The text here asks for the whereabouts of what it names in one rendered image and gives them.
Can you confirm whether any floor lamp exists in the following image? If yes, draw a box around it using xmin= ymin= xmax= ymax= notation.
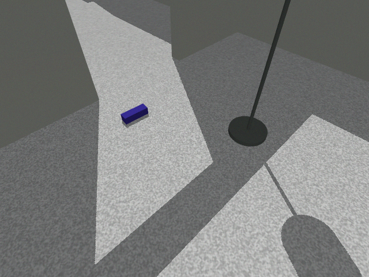
xmin=228 ymin=0 xmax=291 ymax=147

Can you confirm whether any carton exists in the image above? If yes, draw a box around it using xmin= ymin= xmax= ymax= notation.
xmin=121 ymin=104 xmax=148 ymax=124

